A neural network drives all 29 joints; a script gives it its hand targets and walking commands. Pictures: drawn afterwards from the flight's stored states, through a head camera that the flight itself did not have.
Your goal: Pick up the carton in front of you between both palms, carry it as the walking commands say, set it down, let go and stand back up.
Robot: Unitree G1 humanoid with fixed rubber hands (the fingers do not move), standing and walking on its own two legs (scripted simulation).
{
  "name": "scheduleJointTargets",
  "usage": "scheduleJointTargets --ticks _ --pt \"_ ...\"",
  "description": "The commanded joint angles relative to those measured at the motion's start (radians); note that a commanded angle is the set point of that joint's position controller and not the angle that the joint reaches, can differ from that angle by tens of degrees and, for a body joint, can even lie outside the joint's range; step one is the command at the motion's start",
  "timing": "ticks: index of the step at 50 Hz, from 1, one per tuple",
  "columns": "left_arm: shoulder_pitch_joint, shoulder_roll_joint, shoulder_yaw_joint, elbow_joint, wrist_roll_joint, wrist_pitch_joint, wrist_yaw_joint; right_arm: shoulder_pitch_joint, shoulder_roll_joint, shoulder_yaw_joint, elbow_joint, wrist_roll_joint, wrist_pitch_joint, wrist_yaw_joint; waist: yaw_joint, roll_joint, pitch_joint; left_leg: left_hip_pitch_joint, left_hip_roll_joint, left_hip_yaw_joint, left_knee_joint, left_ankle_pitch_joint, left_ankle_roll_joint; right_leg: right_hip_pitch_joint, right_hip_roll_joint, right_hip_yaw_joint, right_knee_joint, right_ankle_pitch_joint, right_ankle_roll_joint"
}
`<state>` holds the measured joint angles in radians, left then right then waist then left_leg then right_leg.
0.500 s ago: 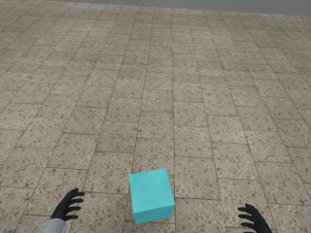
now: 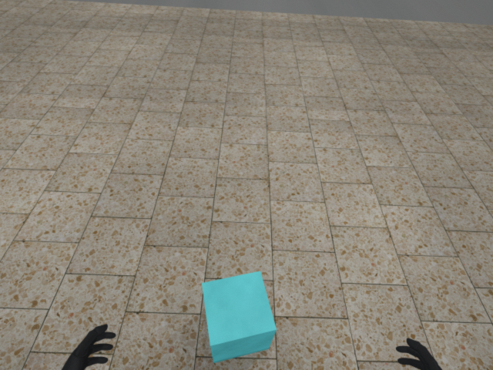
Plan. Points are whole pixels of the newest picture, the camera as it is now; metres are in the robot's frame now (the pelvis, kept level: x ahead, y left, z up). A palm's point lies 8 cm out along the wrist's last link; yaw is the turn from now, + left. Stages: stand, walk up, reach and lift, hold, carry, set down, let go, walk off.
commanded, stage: stand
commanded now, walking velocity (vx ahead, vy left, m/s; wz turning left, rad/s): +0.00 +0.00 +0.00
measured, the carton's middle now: (236, 317) +0.40 +0.03 -0.65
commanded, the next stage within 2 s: none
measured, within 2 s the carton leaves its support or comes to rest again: neither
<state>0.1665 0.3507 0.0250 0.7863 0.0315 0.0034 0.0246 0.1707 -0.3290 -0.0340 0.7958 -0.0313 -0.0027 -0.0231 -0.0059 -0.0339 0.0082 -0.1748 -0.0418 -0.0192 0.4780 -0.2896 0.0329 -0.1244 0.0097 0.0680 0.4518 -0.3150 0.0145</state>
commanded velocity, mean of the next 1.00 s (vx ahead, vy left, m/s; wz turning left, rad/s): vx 0.00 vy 0.00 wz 0.00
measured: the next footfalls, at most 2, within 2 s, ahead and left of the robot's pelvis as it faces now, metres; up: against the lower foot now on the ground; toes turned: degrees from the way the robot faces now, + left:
none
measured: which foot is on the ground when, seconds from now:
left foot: down 0.00-1.00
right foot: down 0.00-1.00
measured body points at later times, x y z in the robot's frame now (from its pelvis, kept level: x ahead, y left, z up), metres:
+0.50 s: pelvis -0.02 -0.01 +0.01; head -0.02 +0.01 +0.46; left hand +0.10 +0.30 -0.11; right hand +0.10 -0.31 -0.10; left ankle -0.02 +0.10 -0.74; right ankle -0.05 -0.13 -0.74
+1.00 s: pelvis -0.03 +0.00 +0.01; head -0.03 +0.01 +0.46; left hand +0.08 +0.31 -0.11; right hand +0.07 -0.32 -0.10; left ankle -0.02 +0.10 -0.74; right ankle -0.05 -0.13 -0.74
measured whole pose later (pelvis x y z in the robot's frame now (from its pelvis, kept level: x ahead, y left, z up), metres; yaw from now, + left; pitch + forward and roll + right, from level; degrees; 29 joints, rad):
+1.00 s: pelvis -0.03 +0.00 +0.01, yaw +0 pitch -2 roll +0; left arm 0.14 0.39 0.01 0.99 0.02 -0.01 0.01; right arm 0.12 -0.38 -0.02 1.02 -0.01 -0.01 -0.01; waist 0.00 -0.02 0.03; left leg -0.13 -0.03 -0.02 0.36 -0.19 0.02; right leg -0.08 0.01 0.07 0.34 -0.22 0.01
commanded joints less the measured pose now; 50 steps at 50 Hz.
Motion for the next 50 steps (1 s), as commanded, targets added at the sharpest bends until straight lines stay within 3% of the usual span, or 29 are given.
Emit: scheduleJointTargets --ticks 1,24,50 --pt "-0.022 0.139 0.031 -0.042 -0.001 -0.014 0.004 -0.027 -0.172 -0.04 -0.041 0.002 -0.013 -0.005 0.002 0.033 -0.055 0.05 0.124 -0.104 -0.063 0.387 -0.012 -0.003 -0.079 0.052 -0.04 0.318 -0.022" --pt "-0.042 0.178 0.021 0.084 -0.005 -0.022 -0.003 -0.064 -0.199 -0.021 0.094 0.009 -0.018 0.003 0.005 0.031 -0.009 0.059 0.136 -0.11 -0.141 0.234 -0.009 -0.008 -0.098 0.087 -0.13 0.234 -0.028" --pt "-0.055 0.2 0.01 0.167 -0.013 -0.025 -0.008 -0.085 -0.223 -0.013 0.182 0.018 -0.021 0.007 0.006 0.033 -0.006 0.071 0.147 -0.121 -0.174 0.229 -0.003 0.001 -0.107 0.089 -0.164 0.22 -0.032"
